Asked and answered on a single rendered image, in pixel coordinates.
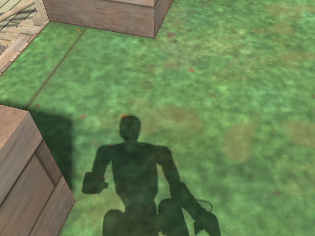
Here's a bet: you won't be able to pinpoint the stairs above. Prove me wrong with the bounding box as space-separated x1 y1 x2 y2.
0 34 32 71

